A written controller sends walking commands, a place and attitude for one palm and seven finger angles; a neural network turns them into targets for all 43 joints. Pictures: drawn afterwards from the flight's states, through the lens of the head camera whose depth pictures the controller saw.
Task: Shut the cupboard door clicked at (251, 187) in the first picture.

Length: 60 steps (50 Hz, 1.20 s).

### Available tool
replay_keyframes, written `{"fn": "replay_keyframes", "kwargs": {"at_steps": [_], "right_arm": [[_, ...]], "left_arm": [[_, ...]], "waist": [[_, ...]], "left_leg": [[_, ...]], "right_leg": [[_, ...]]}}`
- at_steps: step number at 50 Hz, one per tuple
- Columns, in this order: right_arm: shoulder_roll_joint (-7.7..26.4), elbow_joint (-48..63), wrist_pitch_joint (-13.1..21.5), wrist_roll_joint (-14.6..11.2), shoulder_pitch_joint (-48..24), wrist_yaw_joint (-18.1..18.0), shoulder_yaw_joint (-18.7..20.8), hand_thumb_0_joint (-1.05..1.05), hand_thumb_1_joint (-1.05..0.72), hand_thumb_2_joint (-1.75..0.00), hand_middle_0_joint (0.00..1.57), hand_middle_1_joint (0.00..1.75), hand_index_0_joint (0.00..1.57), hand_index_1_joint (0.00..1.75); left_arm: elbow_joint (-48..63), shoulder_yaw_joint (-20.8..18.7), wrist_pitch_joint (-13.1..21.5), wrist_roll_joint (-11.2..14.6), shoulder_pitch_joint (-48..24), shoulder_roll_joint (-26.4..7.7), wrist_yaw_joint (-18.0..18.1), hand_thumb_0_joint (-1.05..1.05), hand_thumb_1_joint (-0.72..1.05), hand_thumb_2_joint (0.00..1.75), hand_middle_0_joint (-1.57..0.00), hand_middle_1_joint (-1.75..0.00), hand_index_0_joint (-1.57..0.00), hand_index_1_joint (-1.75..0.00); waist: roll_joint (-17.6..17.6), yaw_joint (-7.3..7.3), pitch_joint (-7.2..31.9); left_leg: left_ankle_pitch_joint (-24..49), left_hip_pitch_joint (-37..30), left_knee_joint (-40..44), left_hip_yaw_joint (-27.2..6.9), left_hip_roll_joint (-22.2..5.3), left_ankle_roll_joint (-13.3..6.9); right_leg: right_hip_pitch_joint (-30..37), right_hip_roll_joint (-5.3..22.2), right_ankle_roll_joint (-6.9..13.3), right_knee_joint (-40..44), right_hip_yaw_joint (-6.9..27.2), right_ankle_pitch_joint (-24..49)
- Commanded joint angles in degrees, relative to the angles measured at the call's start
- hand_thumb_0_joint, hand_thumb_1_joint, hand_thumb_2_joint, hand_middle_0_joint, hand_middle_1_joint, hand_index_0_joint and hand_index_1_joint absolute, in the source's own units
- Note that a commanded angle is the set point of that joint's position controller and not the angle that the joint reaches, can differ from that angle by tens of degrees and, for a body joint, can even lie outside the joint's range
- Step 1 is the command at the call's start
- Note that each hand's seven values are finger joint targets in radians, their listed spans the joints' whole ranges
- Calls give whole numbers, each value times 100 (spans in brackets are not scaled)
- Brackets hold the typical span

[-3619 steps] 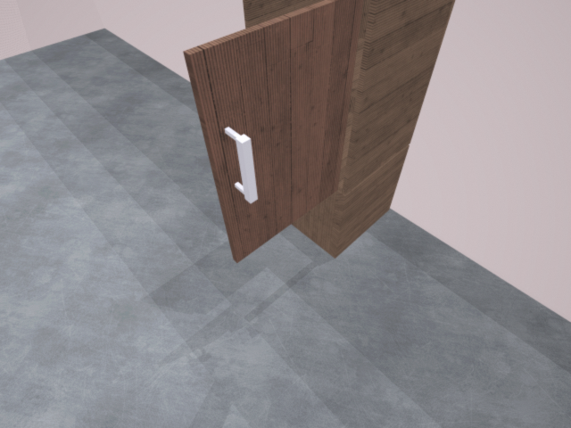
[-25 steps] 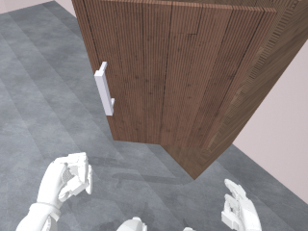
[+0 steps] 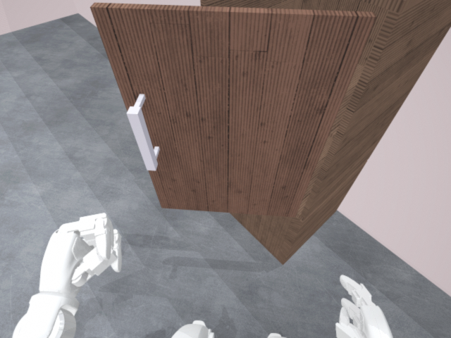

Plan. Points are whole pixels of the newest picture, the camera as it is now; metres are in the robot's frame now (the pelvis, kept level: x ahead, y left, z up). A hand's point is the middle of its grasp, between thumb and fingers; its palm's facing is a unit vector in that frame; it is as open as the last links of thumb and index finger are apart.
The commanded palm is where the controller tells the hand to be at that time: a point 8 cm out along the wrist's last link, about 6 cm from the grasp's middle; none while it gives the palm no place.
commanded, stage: bring the fist close to the handle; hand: left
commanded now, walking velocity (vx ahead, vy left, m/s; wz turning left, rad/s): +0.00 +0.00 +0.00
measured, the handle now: (146, 134) +0.49 +0.21 +0.07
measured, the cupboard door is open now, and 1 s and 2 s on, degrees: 44 44 41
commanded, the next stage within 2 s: push the door shut along its arc in 1.48 s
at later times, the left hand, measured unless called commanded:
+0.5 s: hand (137, 218) +0.29 +0.17 +0.07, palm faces -0.04 -1.00 -0.01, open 3.1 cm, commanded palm +0.27 +0.23 +0.08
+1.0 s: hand (148, 174) +0.38 +0.18 +0.08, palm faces +0.00 -1.00 -0.03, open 3.1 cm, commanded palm +0.35 +0.23 +0.08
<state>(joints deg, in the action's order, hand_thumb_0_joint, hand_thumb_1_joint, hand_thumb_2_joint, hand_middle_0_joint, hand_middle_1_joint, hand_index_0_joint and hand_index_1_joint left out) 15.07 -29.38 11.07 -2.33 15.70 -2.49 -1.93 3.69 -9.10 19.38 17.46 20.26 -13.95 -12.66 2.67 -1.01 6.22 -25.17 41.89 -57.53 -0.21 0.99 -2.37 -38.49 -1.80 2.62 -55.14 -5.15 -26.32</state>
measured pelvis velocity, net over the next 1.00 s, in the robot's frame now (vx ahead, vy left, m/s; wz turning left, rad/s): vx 0.00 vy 0.00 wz -0.02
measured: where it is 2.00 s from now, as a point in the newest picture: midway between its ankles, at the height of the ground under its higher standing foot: outside the picture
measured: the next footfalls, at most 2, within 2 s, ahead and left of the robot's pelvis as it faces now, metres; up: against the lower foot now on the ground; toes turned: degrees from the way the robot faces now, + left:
none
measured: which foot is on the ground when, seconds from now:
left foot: down 0.00-1.00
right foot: down 0.00-1.00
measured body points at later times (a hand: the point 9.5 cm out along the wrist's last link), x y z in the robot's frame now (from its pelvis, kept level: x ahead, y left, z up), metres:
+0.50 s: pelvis +0.00 -0.01 +0.00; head +0.05 -0.01 +0.45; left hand +0.29 +0.23 +0.07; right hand +0.16 -0.24 -0.08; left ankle +0.04 +0.09 -0.68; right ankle +0.01 -0.09 -0.68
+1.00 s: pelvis +0.00 +0.00 +0.00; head +0.06 +0.00 +0.45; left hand +0.37 +0.23 +0.08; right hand +0.14 -0.25 -0.10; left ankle +0.04 +0.09 -0.68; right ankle +0.01 -0.09 -0.68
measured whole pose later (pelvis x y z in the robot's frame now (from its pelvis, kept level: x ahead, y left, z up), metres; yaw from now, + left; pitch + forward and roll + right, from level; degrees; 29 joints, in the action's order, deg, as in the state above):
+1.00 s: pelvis +0.00 +0.00 +0.00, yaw -1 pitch +12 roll -1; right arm 14.8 -35.0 7.1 -2.8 14.7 -2.2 -2.0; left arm -32.1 -11.1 17.5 12.7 -19.1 -15.9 -10.9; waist 1.9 1.0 5.9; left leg -24.1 43.8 -55.8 1.3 1.0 -2.5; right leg -41.5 -1.8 2.4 -54.7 -3.5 -25.3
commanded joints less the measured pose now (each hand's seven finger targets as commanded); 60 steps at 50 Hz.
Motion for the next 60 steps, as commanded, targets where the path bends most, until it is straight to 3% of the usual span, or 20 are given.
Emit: {"fn": "replay_keyframes", "kwargs": {"at_steps": [1, 6, 8, 11, 15, 19, 21, 24, 28, 32, 36, 40, 41, 44, 46, 50, 51, 54, 56, 60], "right_arm": [[729, 985, 316, -45, -234, -97, 326, 0, -90, -90, 20, 30, 20, 30], [637, 939, 305, 9, -328, -185, 275, 0, -90, -90, 20, 30, 20, 30], [565, 808, 323, 5, -357, -171, 252, 0, -90, -90, 20, 30, 20, 30], [598, 680, 341, -14, -363, -129, 252, 0, -90, -90, 20, 30, 20, 30], [730, 700, 345, -92, -268, -152, 266, 0, -90, -90, 20, 30, 20, 30], [754, 713, 283, -88, -256, -208, 275, 0, -90, -90, 20, 30, 20, 30], [728, 685, 250, -54, -320, -211, 256, 0, -90, -90, 20, 30, 20, 30], [624, 632, 222, -33, -339, -149, 251, 0, -90, -90, 20, 30, 20, 30], [660, 519, 152, -32, -252, -45, 282, 0, -90, -90, 20, 30, 20, 30], [767, 483, 68, -71, -135, -29, 340, 0, -90, -90, 20, 30, 20, 30], [823, 396, 20, -69, -151, -98, 335, 0, -90, -90, 20, 30, 20, 30], [748, 271, 39, -36, -175, -95, 318, 0, -90, -90, 20, 30, 20, 30], [782, 234, 18, -27, -149, -97, 328, 0, -90, -90, 20, 30, 20, 30], [775, 126, -41, -18, -67, -69, 328, 0, -90, -90, 20, 30, 20, 30], [831, 84, -116, -24, 13, -59, 327, 0, -90, -90, 20, 30, 20, 30], [835, 141, -212, -63, 82, -28, 343, 0, -90, -90, 20, 30, 20, 30], [866, 131, -237, -47, 142, -33, 346, 0, -90, -90, 20, 30, 20, 30], [843, 97, -290, -50, 166, -34, 347, 0, -90, -90, 20, 30, 20, 30], [856, 137, -287, -22, 223, 5, 378, 0, -90, -90, 20, 30, 20, 30], [818, 112, -348, -15, 282, 77, 406, 0, -90, -90, 20, 30, 20, 30]], "left_arm": [[768, -123, -83, 21, -179, -683, -314, 0, 90, 90, -130, -150, -130, -150], [1420, -787, 169, 135, -1075, -1192, -28, 0, 90, 90, -130, -150, -130, -150], [1140, -812, 381, 120, -1408, -1061, 89, 0, 90, 90, -130, -150, -130, -150], [741, -565, 463, 88, -1565, -858, 10, 0, 90, 90, -130, -150, -130, -150], [189, -10, 8, 25, -1856, -655, -358, 0, 90, 90, -130, -150, -130, -150], [-48, -413, -313, 60, -2486, -1018, -341, 0, 90, 90, -130, -150, -130, -150], [23, -773, -233, 75, -2781, -1274, -153, 0, 90, 90, -130, -150, -130, -150], [-135, -917, 10, 83, -2877, -1152, 102, 0, 90, 90, -130, -150, -130, -150], [-642, -488, 147, -113, -2930, -835, 85, 0, 90, 90, -130, -150, -130, -150], [-1042, -166, -18, -183, -3224, -704, -149, 0, 90, 90, -130, -150, -130, -150], [-1135, -525, -2, -116, -4232, -1072, -58, 0, 90, 90, -130, -150, -130, -150], [-1169, -522, 306, -229, -5097, -1027, 226, 0, 90, 90, -130, -150, -130, -150], [-1288, -650, 348, -308, -5117, -1236, 296, 0, 90, 90, -130, -150, -130, -150], [-1961, -464, 345, -426, -5321, -1046, 307, 0, 90, 90, -130, -150, -130, -150], [-2433, -552, 238, -463, -5439, -1224, 233, 0, 90, 90, -130, -150, -130, -150], [-2807, -432, 41, -388, -5787, -1048, 99, 0, 90, 90, -130, -150, -130, -150], [-3009, -612, 7, -355, -5740, -1197, 91, 0, 90, 90, -130, -150, -130, -150], [-3032, -698, 176, -345, -6390, -1306, 125, 0, 90, 90, -130, -150, -130, -150], [-2928, -759, 338, -382, -6262, -1336, 160, 0, 90, 90, -130, -150, -130, -150], [-2921, -696, 535, -447, -5973, -1265, 135, 0, 90, 90, -130, -150, -130, -150]], "waist": [[-419, 108, 730], [-284, 25, 1008], [-246, 72, 913], [162, 100, 880], [101, 208, 868], [-373, 140, 1148], [-184, 9, 1322], [-177, -70, 1517], [-46, 36, 1335], [-180, 174, 1244], [-263, 208, 1287], [26, 206, 1721], [87, 186, 1732], [-106, 273, 1718], [-99, 277, 1649], [-39, 286, 1710], [-244, 260, 1697], [-309, 327, 1806], [-33, 210, 2056], [-51, 196, 2189]], "left_leg": [[579, -342, 870, -283, -15, 41], [781, -345, 756, -267, -29, 57], [743, -247, 702, -270, -48, 81], [719, -247, 671, -258, -41, 90], [592, -411, 841, -302, -50, 51], [716, -356, 843, -276, -35, 29], [933, -427, 876, -270, -37, 50], [1205, -563, 944, -217, -33, 80], [1354, -684, 1008, -189, -57, 82], [1289, -750, 1014, -197, -78, 55], [1040, -720, 1018, -259, -81, 56], [1096, -1001, 1024, -310, -93, 87], [1117, -1004, 1003, -314, -113, 89], [1165, -924, 976, -294, -119, 81], [1061, -781, 1003, -295, -115, 77], [1165, -870, 1037, -267, -107, 87], [1179, -774, 1009, -280, -109, 71], [1243, -704, 949, -252, -111, 62], [1492, -901, 907, -254, -102, 78], [1688, -947, 898, -197, -112, 81]], "right_leg": [[641, 128, -126, 1157, 704, 419], [838, 127, -114, 1034, 777, 610], [672, 121, -107, 949, 785, 577], [539, 108, -70, 884, 767, 580], [501, 127, -109, 1056, 709, 526], [821, 190, -174, 1164, 843, 610], [1001, 168, -125, 1040, 802, 897], [1148, 159, -126, 889, 716, 1399], [900, 117, -114, 785, 563, 1678], [754, 117, -130, 881, 544, 1640], [662, 108, -104, 910, 547, 1306], [579, 101, -82, 751, 495, 1312], [548, 83, -69, 731, 509, 1310], [483, 84, -100, 714, 498, 1430], [494, 80, -93, 753, 505, 1338], [533, 94, -94, 823, 488, 1488], [578, 79, -94, 835, 492, 1509], [622, 97, -112, 783, 537, 1624], [648, 78, -77, 688, 524, 1808], [723, 74, -97, 645, 535, 2024]]}}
